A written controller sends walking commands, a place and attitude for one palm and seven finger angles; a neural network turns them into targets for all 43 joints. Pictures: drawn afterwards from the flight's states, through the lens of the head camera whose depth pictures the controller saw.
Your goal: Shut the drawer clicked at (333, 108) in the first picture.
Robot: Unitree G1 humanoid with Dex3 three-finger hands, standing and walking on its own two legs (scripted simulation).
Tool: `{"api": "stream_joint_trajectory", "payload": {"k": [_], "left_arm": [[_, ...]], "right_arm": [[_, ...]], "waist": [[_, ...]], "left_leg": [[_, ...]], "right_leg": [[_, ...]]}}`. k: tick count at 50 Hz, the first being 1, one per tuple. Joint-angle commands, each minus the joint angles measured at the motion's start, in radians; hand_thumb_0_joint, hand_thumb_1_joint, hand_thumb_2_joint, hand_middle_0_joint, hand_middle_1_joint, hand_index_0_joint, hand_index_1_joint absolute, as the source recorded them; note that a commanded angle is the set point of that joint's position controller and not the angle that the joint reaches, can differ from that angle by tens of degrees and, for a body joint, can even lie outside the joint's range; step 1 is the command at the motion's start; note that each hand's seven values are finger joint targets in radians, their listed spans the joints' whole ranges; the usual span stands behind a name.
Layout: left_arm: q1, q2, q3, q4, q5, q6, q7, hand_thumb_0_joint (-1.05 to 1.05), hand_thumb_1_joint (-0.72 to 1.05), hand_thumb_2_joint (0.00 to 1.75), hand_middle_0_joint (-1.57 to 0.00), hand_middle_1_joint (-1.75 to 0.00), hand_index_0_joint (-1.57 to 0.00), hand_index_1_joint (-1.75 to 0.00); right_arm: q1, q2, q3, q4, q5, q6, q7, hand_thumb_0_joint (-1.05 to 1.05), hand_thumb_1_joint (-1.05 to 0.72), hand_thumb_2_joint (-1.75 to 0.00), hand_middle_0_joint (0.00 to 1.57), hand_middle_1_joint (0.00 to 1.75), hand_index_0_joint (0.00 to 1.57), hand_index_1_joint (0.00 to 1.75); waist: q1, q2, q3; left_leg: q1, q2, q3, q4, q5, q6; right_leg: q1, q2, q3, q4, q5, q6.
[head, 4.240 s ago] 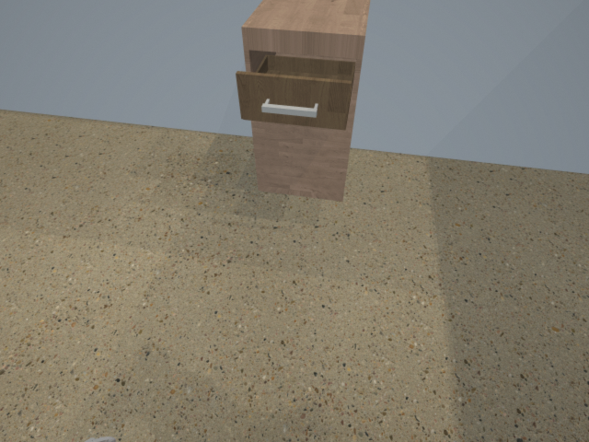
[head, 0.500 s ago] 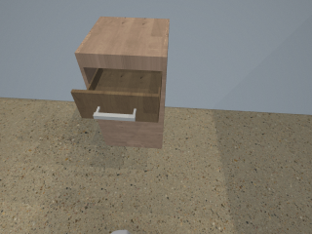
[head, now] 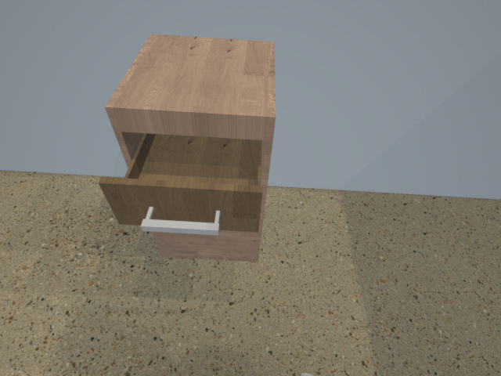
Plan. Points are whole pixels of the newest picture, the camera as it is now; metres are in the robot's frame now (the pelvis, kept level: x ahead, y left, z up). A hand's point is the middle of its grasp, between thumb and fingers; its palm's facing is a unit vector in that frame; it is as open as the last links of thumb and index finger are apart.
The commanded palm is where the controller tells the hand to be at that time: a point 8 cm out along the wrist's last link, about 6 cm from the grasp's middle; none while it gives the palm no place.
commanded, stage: come to a stop and stand still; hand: left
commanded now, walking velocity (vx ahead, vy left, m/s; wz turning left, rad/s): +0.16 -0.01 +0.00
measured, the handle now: (182, 219) +0.49 +0.20 -0.16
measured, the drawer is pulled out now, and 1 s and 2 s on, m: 0.19 0.19 0.19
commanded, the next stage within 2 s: look again from close up in 1.74 s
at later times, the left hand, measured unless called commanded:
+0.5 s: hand out of the picture +0.09 +0.19 -0.18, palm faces +0.09 -0.97 -0.23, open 7.3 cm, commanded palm none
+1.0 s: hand out of the picture -0.01 +0.15 -0.18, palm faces +0.02 -0.98 -0.20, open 7.4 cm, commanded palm none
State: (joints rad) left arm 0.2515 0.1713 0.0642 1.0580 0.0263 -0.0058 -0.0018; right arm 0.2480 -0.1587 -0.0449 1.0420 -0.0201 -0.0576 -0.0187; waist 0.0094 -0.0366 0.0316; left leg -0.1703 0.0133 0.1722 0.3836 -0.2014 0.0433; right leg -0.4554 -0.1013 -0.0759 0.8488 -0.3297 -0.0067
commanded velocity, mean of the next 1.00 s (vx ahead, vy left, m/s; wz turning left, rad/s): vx -0.03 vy -0.02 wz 0.00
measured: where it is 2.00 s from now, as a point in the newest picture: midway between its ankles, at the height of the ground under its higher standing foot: outside the picture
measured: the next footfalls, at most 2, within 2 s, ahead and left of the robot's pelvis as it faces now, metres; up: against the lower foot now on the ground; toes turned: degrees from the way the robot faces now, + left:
right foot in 0.12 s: +0.12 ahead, -0.13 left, +0.00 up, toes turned -6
left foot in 0.52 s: +0.12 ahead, +0.10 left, +0.00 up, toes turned +4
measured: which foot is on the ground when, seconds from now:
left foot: down 0.00-0.14, up 0.16-0.50, down 0.52-1.00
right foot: up 0.00-0.10, down 0.12-0.52, up 0.54-0.88, down 0.90-1.00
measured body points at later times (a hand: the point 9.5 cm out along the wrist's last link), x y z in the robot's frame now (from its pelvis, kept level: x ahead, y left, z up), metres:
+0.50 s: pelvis +0.03 +0.00 -0.01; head +0.05 +0.00 +0.44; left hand +0.09 +0.24 -0.16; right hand +0.09 -0.24 -0.16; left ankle +0.04 +0.13 -0.73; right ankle +0.08 -0.13 -0.74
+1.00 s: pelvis +0.01 -0.02 -0.01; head +0.02 -0.03 +0.44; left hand -0.01 +0.20 -0.16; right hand +0.02 -0.25 -0.17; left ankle +0.03 +0.11 -0.73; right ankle -0.02 -0.12 -0.74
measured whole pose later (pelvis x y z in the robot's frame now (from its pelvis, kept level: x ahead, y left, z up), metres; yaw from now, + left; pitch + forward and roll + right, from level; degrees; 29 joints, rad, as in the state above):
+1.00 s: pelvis +0.01 -0.02 -0.01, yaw +1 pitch +0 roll -2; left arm 0.33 0.12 0.00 1.09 0.02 -0.01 0.03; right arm 0.27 -0.19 -0.03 1.05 -0.02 0.02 0.00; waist -0.02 0.07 0.03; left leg -0.36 0.07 0.02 0.68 -0.32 0.00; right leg -0.19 0.04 -0.06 0.48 -0.30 -0.04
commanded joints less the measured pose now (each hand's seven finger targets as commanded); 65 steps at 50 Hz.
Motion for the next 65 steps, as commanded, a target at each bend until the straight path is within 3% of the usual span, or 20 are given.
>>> {"api": "stream_joint_trajectory", "payload": {"k": [1, 4, 5, 6, 8, 11, 18, 24, 26, 27, 28, 34, 38, 42, 44, 45, 46, 49, 54, 65], "left_arm": [[0.022, 0.004, -0.011, -0.052, 0.003, -0.015, -0.002, 0.00, 0.90, 0.90, -0.20, -0.30, -0.20, -0.30], [0.071, 0.035, -0.007, -0.031, 0.002, -0.029, 0.002, 0.00, 0.90, 0.90, -0.20, -0.30, -0.20, -0.30], [0.107, 0.072, -0.004, -0.018, 0.002, -0.039, 0.010, 0.00, 0.90, 0.90, -0.20, -0.30, -0.20, -0.30], [0.133, 0.131, 0.001, -0.001, 0.001, -0.046, 0.020, 0.00, 0.90, 0.90, -0.20, -0.30, -0.20, -0.30], [0.121, 0.170, 0.001, -0.002, -0.014, -0.049, 0.030, 0.00, 0.90, 0.90, -0.20, -0.30, -0.20, -0.30], [0.032, 0.155, -0.002, -0.023, -0.011, -0.034, 0.051, 0.00, 0.90, 0.90, -0.20, -0.30, -0.20, -0.30], [-0.026, 0.188, 0.033, -0.074, 0.002, 0.005, 0.059, 0.00, 0.90, 0.90, -0.20, -0.30, -0.20, -0.30], [-0.059, 0.151, 0.022, -0.088, -0.004, 0.022, 0.047, 0.00, 0.90, 0.90, -0.20, -0.30, -0.20, -0.30], [-0.018, 0.044, -0.005, -0.092, -0.016, 0.029, 0.037, 0.00, 0.90, 0.90, -0.20, -0.30, -0.20, -0.30], [-0.014, 0.053, -0.006, -0.079, -0.011, 0.028, 0.035, 0.00, 0.90, 0.90, -0.20, -0.30, -0.20, -0.30], [-0.002, 0.053, -0.004, -0.065, -0.003, 0.037, 0.032, 0.00, 0.90, 0.90, -0.20, -0.30, -0.20, -0.30], [0.053, 0.073, -0.004, -0.008, 0.000, 0.032, 0.008, 0.00, 0.90, 0.90, -0.20, -0.30, -0.20, -0.30], [0.029, 0.059, -0.015, -0.015, -0.006, 0.031, 0.008, 0.00, 0.90, 0.90, -0.20, -0.30, -0.20, -0.30], [0.128, 0.032, -0.023, 0.031, -0.013, 0.016, 0.016, 0.00, 0.90, 0.90, -0.20, -0.30, -0.20, -0.30], [0.241, 0.080, -0.036, 0.063, 0.008, -0.011, 0.066, 0.00, 0.90, 0.90, -0.20, -0.30, -0.20, -0.30], [0.128, 0.133, -0.048, 0.006, 0.004, -0.021, 0.054, 0.00, 0.90, 0.90, -0.20, -0.30, -0.20, -0.30], [0.092, 0.134, -0.048, -0.025, 0.002, -0.025, 0.049, 0.00, 0.90, 0.90, -0.20, -0.30, -0.20, -0.30], [0.068, 0.101, -0.037, -0.050, -0.002, -0.049, 0.059, 0.00, 0.90, 0.90, -0.20, -0.30, -0.20, -0.30], [0.116, 0.061, -0.050, -0.028, -0.012, -0.029, 0.054, 0.00, 0.90, 0.90, -0.20, -0.30, -0.20, -0.30], [0.132, 0.076, -0.062, 0.006, -0.018, -0.037, 0.048, 0.00, 0.90, 0.90, -0.20, -0.30, -0.20, -0.30]], "right_arm": [[0.074, -0.131, -0.025, -0.011, -0.008, 0.004, 0.000, 0.00, -0.90, -0.90, 0.20, 0.30, 0.20, 0.30], [0.071, -0.116, -0.018, 0.008, -0.003, 0.014, 0.001, 0.00, -0.90, -0.90, 0.20, 0.30, 0.20, 0.30], [0.079, -0.081, -0.008, 0.015, 0.003, 0.013, 0.002, 0.00, -0.90, -0.90, 0.20, 0.30, 0.20, 0.30], [0.094, -0.036, 0.005, 0.012, 0.010, 0.013, 0.004, 0.00, -0.90, -0.90, 0.20, 0.30, 0.20, 0.30], [0.096, -0.036, 0.009, 0.016, 0.008, 0.040, -0.006, 0.00, -0.90, -0.90, 0.20, 0.30, 0.20, 0.30], [0.111, -0.044, 0.001, 0.048, 0.022, 0.064, -0.017, 0.00, -0.90, -0.90, 0.20, 0.30, 0.20, 0.30], [0.054, -0.051, -0.023, -0.012, 0.012, 0.103, -0.005, 0.00, -0.90, -0.90, 0.20, 0.30, 0.20, 0.30], [0.127, -0.045, -0.014, -0.002, 0.010, 0.071, -0.001, 0.00, -0.90, -0.90, 0.20, 0.30, 0.20, 0.30], [0.091, -0.151, -0.016, -0.027, -0.008, 0.050, -0.003, 0.00, -0.90, -0.90, 0.20, 0.30, 0.20, 0.30], [0.013, -0.172, -0.012, -0.049, -0.014, 0.054, -0.001, 0.00, -0.90, -0.90, 0.20, 0.30, 0.20, 0.30], [-0.023, -0.168, -0.013, -0.056, -0.016, 0.048, -0.009, 0.00, -0.90, -0.90, 0.20, 0.30, 0.20, 0.30], [0.008, -0.152, -0.014, -0.030, -0.007, 0.041, -0.034, 0.00, -0.90, -0.90, 0.20, 0.30, 0.20, 0.30], [0.053, -0.170, -0.023, -0.001, -0.008, 0.047, -0.034, 0.00, -0.90, -0.90, 0.20, 0.30, 0.20, 0.30], [0.044, -0.168, -0.025, 0.015, -0.003, 0.052, -0.027, 0.00, -0.90, -0.90, 0.20, 0.30, 0.20, 0.30], [-0.072, -0.160, -0.013, -0.050, 0.021, 0.035, -0.017, 0.00, -0.90, -0.90, 0.20, 0.30, 0.20, 0.30], [-0.018, -0.069, 0.003, -0.080, 0.011, 0.054, 0.009, 0.00, -0.90, -0.90, 0.20, 0.30, 0.20, 0.30], [0.004, -0.076, 0.002, -0.067, 0.000, 0.067, 0.023, 0.00, -0.90, -0.90, 0.20, 0.30, 0.20, 0.30], [0.056, -0.054, 0.017, -0.071, 0.003, 0.054, 0.020, 0.00, -0.90, -0.90, 0.20, 0.30, 0.20, 0.30], [0.113, -0.084, 0.036, -0.009, 0.003, 0.026, -0.002, 0.00, -0.90, -0.90, 0.20, 0.30, 0.20, 0.30], [0.116, -0.047, 0.055, 0.055, 0.007, 0.033, -0.008, 0.00, -0.90, -0.90, 0.20, 0.30, 0.20, 0.30]], "waist": [[-0.012, 0.149, 0.022], [0.026, 0.112, 0.004], [0.040, 0.025, -0.011], [0.036, -0.117, -0.027], [0.021, -0.228, -0.073], [0.001, -0.103, -0.082], [0.009, -0.111, -0.057], [-0.042, -0.100, -0.067], [-0.021, 0.270, -0.012], [-0.006, 0.240, 0.025], [0.003, 0.309, 0.037], [-0.020, 0.155, 0.005], [-0.049, 0.190, -0.015], [-0.011, 0.193, -0.050], [0.056, 0.032, 0.030], [-0.028, -0.089, 0.056], [-0.038, -0.059, 0.041], [-0.058, -0.071, -0.032], [-0.017, 0.134, 0.040], [-0.013, 0.007, 0.057]], "left_leg": [[-0.034, 0.264, -0.199, -0.150, 0.079, 0.144], [-0.084, 0.206, -0.159, -0.014, 0.028, 0.078], [-0.146, 0.144, -0.109, 0.079, -0.017, 0.028], [-0.260, 0.062, -0.045, 0.168, -0.180, -0.028], [-0.179, 0.052, -0.082, 0.306, -0.368, -0.064], [-0.184, 0.051, -0.139, 0.410, -0.320, -0.079], [-0.200, 0.024, -0.151, 0.494, -0.267, -0.096], [0.066, 0.020, -0.119, 0.042, 0.015, -0.076], [-0.080, 0.278, -0.445, -0.191, -0.055, 0.016], [-0.236, 0.320, -0.506, -0.254, -0.271, 0.070], [-0.243, 0.310, -0.521, -0.296, -0.347, 0.075], [0.005, 0.268, -0.357, -0.201, -0.009, 0.090], [0.066, 0.279, -0.353, -0.148, 0.156, 0.109], [0.002, 0.227, -0.313, -0.080, 0.133, 0.075], [-0.055, 0.142, -0.163, 0.196, 0.115, -0.027], [-0.141, 0.038, -0.116, 0.258, -0.186, -0.055], [-0.156, 0.018, -0.111, 0.361, -0.178, -0.055], [-0.172, 0.041, -0.132, 0.338, -0.166, -0.029], [-0.091, 0.117, -0.227, 0.060, 0.112, 0.012], [-0.057, 0.075, -0.178, 0.031, 0.058, -0.018]], "right_leg": [[0.090, 0.025, -0.024, -0.145, 0.014, 0.007], [0.274, 0.052, -0.038, -0.366, 0.119, 0.002], [0.378, -0.013, 0.049, -0.430, 0.199, -0.013], [0.466, -0.183, 0.236, -0.477, 0.388, -0.068], [0.396, -0.286, 0.289, -0.512, 0.850, -0.149], [0.417, -0.266, 0.186, -0.439, 1.114, -0.183], [0.304, -0.247, 0.138, -0.479, 0.805, -0.200], [0.135, -0.113, 0.105, -0.423, 0.219, -0.080], [0.089, 0.047, 0.016, -0.249, -0.097, 0.016], [0.155, 0.061, 0.041, -0.172, -0.126, 0.014], [0.133, 0.064, 0.070, -0.089, -0.129, 0.014], [0.008, 0.066, 0.100, 0.022, -0.055, 0.034], [0.056, 0.063, 0.070, -0.111, -0.126, 0.034], [0.242, 0.076, 0.035, -0.383, 0.038, 0.021], [0.208, -0.016, 0.173, -0.600, 0.272, 0.015], [0.109, -0.086, 0.255, -0.671, -0.145, -0.040], [0.089, -0.078, 0.274, -0.669, -0.220, -0.087], [0.225, -0.083, 0.208, -0.547, 0.232, -0.139], [0.218, 0.041, 0.108, -0.417, 0.119, -0.053], [0.252, 0.005, 0.153, -0.502, 0.220, -0.049]]}}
